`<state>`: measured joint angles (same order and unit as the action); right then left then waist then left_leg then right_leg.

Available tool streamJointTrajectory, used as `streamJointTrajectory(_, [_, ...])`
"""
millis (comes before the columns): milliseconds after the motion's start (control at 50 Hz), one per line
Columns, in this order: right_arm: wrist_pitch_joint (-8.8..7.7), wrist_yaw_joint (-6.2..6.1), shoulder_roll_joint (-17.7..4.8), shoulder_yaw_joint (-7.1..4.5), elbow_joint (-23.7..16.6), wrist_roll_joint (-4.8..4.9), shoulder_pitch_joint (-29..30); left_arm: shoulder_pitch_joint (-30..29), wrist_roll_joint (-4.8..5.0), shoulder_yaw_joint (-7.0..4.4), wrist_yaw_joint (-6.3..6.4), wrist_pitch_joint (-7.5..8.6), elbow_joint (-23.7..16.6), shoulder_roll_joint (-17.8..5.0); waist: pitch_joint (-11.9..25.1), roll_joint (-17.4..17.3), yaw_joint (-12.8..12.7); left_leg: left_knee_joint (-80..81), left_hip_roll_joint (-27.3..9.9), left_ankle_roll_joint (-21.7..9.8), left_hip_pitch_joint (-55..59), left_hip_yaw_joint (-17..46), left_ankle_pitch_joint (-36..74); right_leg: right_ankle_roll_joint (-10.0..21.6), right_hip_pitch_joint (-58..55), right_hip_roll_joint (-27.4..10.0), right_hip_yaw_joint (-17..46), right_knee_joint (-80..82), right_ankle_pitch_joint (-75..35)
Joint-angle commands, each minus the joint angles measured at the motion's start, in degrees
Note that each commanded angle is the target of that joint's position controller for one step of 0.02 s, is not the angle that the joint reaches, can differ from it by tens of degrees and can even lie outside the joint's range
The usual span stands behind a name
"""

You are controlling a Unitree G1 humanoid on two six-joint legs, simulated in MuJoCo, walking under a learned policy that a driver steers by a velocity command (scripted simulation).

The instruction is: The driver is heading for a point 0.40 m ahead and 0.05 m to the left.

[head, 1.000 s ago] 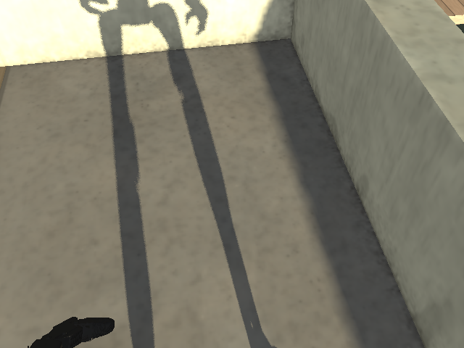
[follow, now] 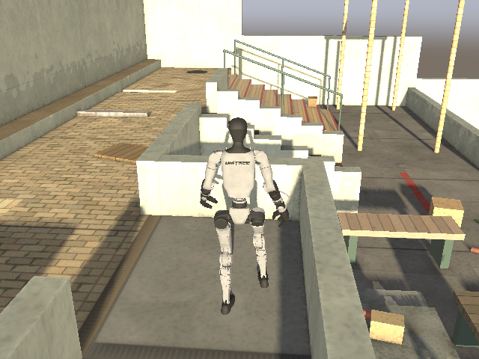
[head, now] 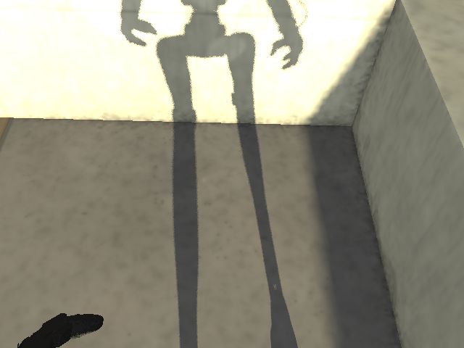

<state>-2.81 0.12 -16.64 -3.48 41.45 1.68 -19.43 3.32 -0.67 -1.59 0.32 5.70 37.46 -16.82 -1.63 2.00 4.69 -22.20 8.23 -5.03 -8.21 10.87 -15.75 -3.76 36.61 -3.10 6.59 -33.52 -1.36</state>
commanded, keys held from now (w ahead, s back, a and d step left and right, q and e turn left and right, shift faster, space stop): w+q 0.30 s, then no key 0.70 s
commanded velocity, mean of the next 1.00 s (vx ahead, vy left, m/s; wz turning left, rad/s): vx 0.26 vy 0.00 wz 0.30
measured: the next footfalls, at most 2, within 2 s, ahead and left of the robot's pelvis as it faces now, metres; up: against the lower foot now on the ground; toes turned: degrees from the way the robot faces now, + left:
right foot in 0.10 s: +0.23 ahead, -0.14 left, +0.00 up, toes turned +8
left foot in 0.56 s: +0.43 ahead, +0.16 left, +0.00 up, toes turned +16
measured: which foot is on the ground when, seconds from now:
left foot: down 0.00-0.10, up 0.12-0.54, down 0.56-1.00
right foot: up 0.00-0.08, down 0.10-0.58, up 0.60-0.86, down 0.88-1.00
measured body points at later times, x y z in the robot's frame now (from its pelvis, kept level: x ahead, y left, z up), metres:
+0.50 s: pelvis +0.26 -0.01 +0.00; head +0.30 +0.00 +0.45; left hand +0.19 +0.28 -0.12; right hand +0.54 -0.18 -0.08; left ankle +0.38 +0.17 -0.70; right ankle +0.19 -0.14 -0.74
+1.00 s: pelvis +0.36 +0.03 -0.01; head +0.37 +0.02 +0.44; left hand +0.36 +0.30 -0.14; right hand +0.57 -0.15 -0.13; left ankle +0.39 +0.15 -0.74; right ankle +0.41 -0.10 -0.74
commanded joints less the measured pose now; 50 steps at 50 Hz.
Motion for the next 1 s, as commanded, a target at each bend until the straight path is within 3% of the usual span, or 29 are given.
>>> streamJointTrajectory(20, [0.14, -0.66, -8.2, -2.4, -2.4, 0.19, -2.3, -5.0, 0.51, -2.02, -0.54, 1.58, -4.4, -6.2, 3.3, -7.9, 0.0, 1.4, -13.2, -6.3, 0.3, 12.8, 12.8, 1.0, -9.6, 3.6, -1.9, 5.5, 1.1])
streamJointTrajectory(60, [0.38, -0.81, -7.7, -2.49, -2.9, 0.0, -0.7, -0.1, 0.62, -3.2, -0.72, 2.03, -3.0, -7.7, 4.4, -10.5, -3.3, -3.2, -13.7, -5.2, 2.4, 15.0, 16.6, 3.4, -15.6, 3.6, -1.9, 8.1, 4.5])
streamJointTrajectory(80, [0.18, -0.62, -6.1, -1.95, -3.5, -0.1, 0.0, 5.7, 0.07, -4.14, -0.51, 2.29, -1.7, -9.3, 8.0, -10.0, -6.4, -9.6, -11.4, -3.5, 0.8, 12.8, 19.2, 5.5, -24.9, 1.9, -1.7, 9.1, 2.9])
streamJointTrajectory(100, [-0.14, -0.23, -2.8, -0.68, -4.7, -0.73, -0.7, 14.0, -0.73, -5.09, 0.0, 2.42, -1.0, -12.7, 16.1, -4.7, -9.5, -24.7, -8.0, -1.4, -6.2, 8.1, 9.5, 9.5, -40.2, -8.0, 7.1, 7.3, 4.4])
streamJointTrajectory(120, [-0.73, -0.26, -0.5, 0.18, -5.5, 0.69, -9.1, 19.1, -1.11, -6.13, -0.14, 1.6, 1.4, -16.3, 22.8, 15.3, -6.4, -41.9, -0.3, 2.2, -26.4, 0.8, -18.3, 19.5, -58.1, -21.1, 32.9, 11.0, 15.3])
streamJointTrajectory(140, [-0.81, -0.67, -6.2, -0.78, -4.3, 1.12, -9.2, 17.6, 0.27, -5.19, -0.47, 1.08, 0.3, -10.9, 18.8, 11.1, -7.4, -49.6, -5.8, 3.0, -34.3, 1.3, -17.5, 19.3, -55.3, -22.6, 38.3, 14.0, 27.5])
streamJointTrajectory(160, [-0.53, -0.79, -9.1, -1.64, -5.0, 0.65, -2.4, 15.4, 0.37, -4.32, -0.2, 0.64, -0.4, -7.4, 10.9, 5.9, -9.4, -51.8, -7.9, 3.7, -36.4, -0.1, -11.6, 16.6, -48.5, -19.3, 29.1, 15.2, 27.5])
streamJointTrajectory(180, [-0.57, -0.83, -8.4, -1.57, -5.8, -0.16, 1.3, 13.2, 0.31, -4.12, 0.27, 0.16, -0.1, -7.2, 6.0, 1.7, -8.8, -51.1, -9.8, 4.2, -35.9, -2.4, -7.3, 14.5, -41.6, -16.8, 22.2, 16.7, 22.8])
streamJointTrajectory(220, [-0.67, -0.27, -6.3, -1.72, -6.8, -0.3, 3.8, 11.8, -0.4, -3.64, 0.4, -0.03, 1.0, -5.4, 1.4, 2.9, -7.0, -47.4, -12.5, 4.5, -33.6, -3.4, -3.0, 13.1, -34.0, -12.5, 12.4, 19.5, 12.9])
streamJointTrajectory(280, [0.24, -0.03, -4.0, -1.39, -7.5, 0.04, 4.7, 11.9, 0.42, -3.86, 0.51, 0.74, 2.7, -4.8, 0.7, 4.9, -6.2, -43.9, -14.0, 4.9, -33.6, -4.8, -0.9, 13.4, -31.9, -10.6, 4.5, 22.2, 6.1])
streamJointTrajectory(300, [0.33, -0.05, -3.4, -1.31, -8.2, -0.24, 5.6, 12.1, 0.83, -4.34, 0.4, 0.72, 3.4, -6.0, 0.5, 4.4, -5.8, -43.1, -14.4, 5.1, -34.3, -5.0, -0.1, 13.9, -31.7, -11.2, 3.0, 22.9, 2.5])
streamJointTrajectory(360, [0.19, -0.03, -1.8, -0.81, -9.0, -0.33, 8.2, 10.9, 0.14, -4.85, 0.42, 0.04, 5.1, -7.5, -0.3, 2.8, -4.6, -33.8, -13.4, 6.1, -32.3, -6.4, 4.7, 14.2, -29.6, -10.3, -4.2, 21.1, -19.7])
streamJointTrajectory(400, [-0.07, 0.51, -0.8, -0.28, -9.1, -0.34, 11.1, 10.1, 0.27, -4.91, 0.52, -0.74, 5.4, -7.8, 0.0, 3.0, -5.7, -24.3, -12.1, 5.9, -26.8, -9.2, 12.4, 12.9, -27.7, -7.6, -9.7, 20.7, -22.6])
streamJointTrajectory(480, [-0.46, 2.12, -0.9, -0.36, -10.8, -0.5, 16.7, 13.3, 1.69, -5.28, 0.61, -1.66, 7.5, -9.3, 1.5, 2.9, -7.1, -13.5, -10.5, 3.6, -21.5, -9.8, 16.5, 12.0, -32.5, -9.5, -9.6, 17.8, -21.4])
streamJointTrajectory(520, [-0.74, 2.42, -3.0, -1.29, -10.8, -1.07, 15.5, 12.8, 2.52, -5.56, 0.74, -2.07, 7.9, -9.9, 3.3, 3.9, -5.5, -9.9, -9.1, 1.4, -18.3, -10.3, 12.9, 10.9, -35.5, -10.2, -8.8, 12.6, -24.7])
streamJointTrajectory(560, [-0.67, 2.05, -6.3, -2.79, -7.6, -1.75, 7.1, 13.5, 2.17, -5.02, 1.02, -1.74, 8.1, -8.5, 8.3, 0.7, -0.9, -3.2, -6.9, -1.5, -2.7, -11.4, 24.2, 7.6, -32.2, -6.3, -11.5, -0.2, -23.7])
streamJointTrajectory(580, [-0.45, 1.08, -10.0, -3.33, -7.2, -2.77, 2.0, 15.2, -0.07, -3.98, 1.06, -1.35, 6.8, -6.0, 14.3, -7.0, 0.1, -8.0, -16.4, -4.6, 12.0, -1.6, 52.8, 4.6, -21.3, -2.6, -13.7, -14.4, -4.4])
streamJointTrajectory(600, [-0.25, 0.93, -10.1, -1.85, -8.1, -3.79, 4.9, 24.9, -1.19, -1.07, -0.33, -1.28, 7.6, -0.1, 24.4, -19.1, -5.0, -9.9, -33.0, -17.5, 27.5, 17.6, 68.7, 0.6, -6.2, 2.7, -8.7, -31.9, 42.5])
streamJointTrajectory(620, [0.47, 1.23, -4.9, -0.79, -7.6, -3.02, 2.4, 23.9, 0.63, -2.25, -1.04, -1.87, 10.1, -5.8, 29.7, -11.9, -1.5, -8.0, -30.3, -17.2, 24.8, 17.6, 57.5, 0.5, -7.6, 0.4, -0.9, -34.0, 44.1])
streamJointTrajectory(640, [0.63, 1.67, -3.7, -0.25, -6.9, -2.43, 5.4, 17.5, 2.21, -2.63, -1.07, -2.68, 8.1, -6.9, 22.1, -10.2, -1.7, -6.0, -26.5, -14.3, 19.5, 11.4, 50.5, 0.2, -4.2, -1.1, -2.2, -33.4, 41.6])
streamJointTrajectory(660, [0.68, 1.85, -3.2, -0.06, -6.4, -1.96, 8.9, 14.3, 1.99, -2.38, -0.28, -3.54, 7.5, -5.7, 16.5, -7.3, -2.9, -3.9, -24.1, -11.8, 12.4, 8.9, 42.4, 0.0, -3.0, -2.2, -3.1, -30.0, 38.8])
streamJointTrajectory(700, [1.06, 1.51, -3.8, -0.25, -6.6, -2.68, 14.5, 14.6, 0.97, -2.42, 1.19, -5.66, 8.4, -4.7, 10.2, -7.1, -6.5, 1.7, -21.3, -8.8, -4.4, 4.8, 30.1, -0.7, -11.6, -2.8, -3.7, -24.4, 33.1])
streamJointTrajectory(740, [1.22, 1.24, -3.8, -0.5, -6.6, -3.41, 17.3, 18.0, 0.44, -1.96, 1.94, -6.59, 10.2, -2.0, 9.3, -8.7, -8.3, 4.5, -19.5, -8.7, -11.8, 1.4, 24.0, -1.2, -18.3, -1.4, -5.5, -19.9, 29.0])
streamJointTrajectory(800, [1.31, 0.56, -1.8, -0.09, -5.2, -3.1, 17.3, 16.0, 0.04, -1.77, 2.26, -6.71, 10.9, -1.4, 9.4, -9.0, -7.5, 5.7, -18.2, -7.4, -14.0, -0.3, 9.9, -0.3, -23.4, -1.2, -5.7, -11.1, 20.8])
streamJointTrajectory(880, [1.92, -0.06, 1.1, 0.86, -2.0, -2.62, 15.2, 13.9, -1.77, -1.55, 1.8, -6.14, 10.8, -1.6, 3.2, -7.0, -7.5, 4.0, -12.9, 0.2, -19.1, -2.3, -15.7, 2.4, -29.0, -1.0, -5.2, 3.5, 11.7])
streamJointTrajectory(900, [1.91, -0.13, 0.8, 0.71, -1.3, -2.79, 13.0, 12.6, -1.25, -1.9, 2.1, -5.99, 9.7, -4.4, 0.4, -2.6, -5.4, 1.0, -10.7, 2.2, -18.7, -3.3, -15.9, 4.1, -26.0, -4.0, -2.3, 7.0, 14.1])
streamJointTrajectory(920, [1.99, -0.42, 1.2, 0.67, -1.4, -2.38, 11.5, 9.6, -0.36, -2.53, 2.33, -5.92, 10.5, -6.0, -1.4, 5.7, -3.1, -0.7, -8.0, 3.7, -12.6, -7.0, -8.8, 6.0, -16.7, -4.1, -1.3, 10.1, 28.3])
streamJointTrajectory(960, [2.04, -1.25, -0.4, 0.04, -0.8, -2.27, 13.4, 7.5, -0.86, -1.56, 2.24, -4.89, 10.7, -2.0, -2.4, 6.2, -3.6, -4.8, -8.0, 4.0, -4.4, -8.1, -1.2, 4.5, -9.7, -2.8, -1.1, 14.2, 34.1])
streamJointTrajectory(1000, [2.21, -1.45, -0.2, -0.13, 0.5, -2.55, 12.3, 7.9, -0.3, -1.42, 2.06, -3.98, 11.5, -1.5, -1.7, 3.8, -3.9, -4.7, -8.5, 3.3, -4.3, -7.4, 1.0, 3.3, -12.8, -1.8, -2.3, 12.6, 28.1])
